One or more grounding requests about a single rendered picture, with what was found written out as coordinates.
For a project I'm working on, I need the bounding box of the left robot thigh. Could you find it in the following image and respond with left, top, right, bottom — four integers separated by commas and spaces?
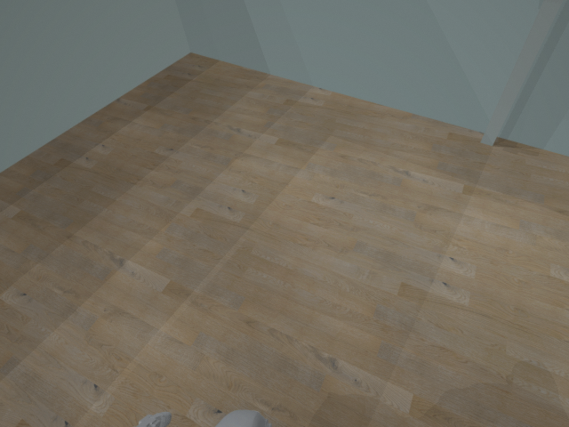
215, 409, 272, 427

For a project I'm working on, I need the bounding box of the panel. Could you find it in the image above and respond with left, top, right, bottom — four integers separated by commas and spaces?
480, 0, 563, 146

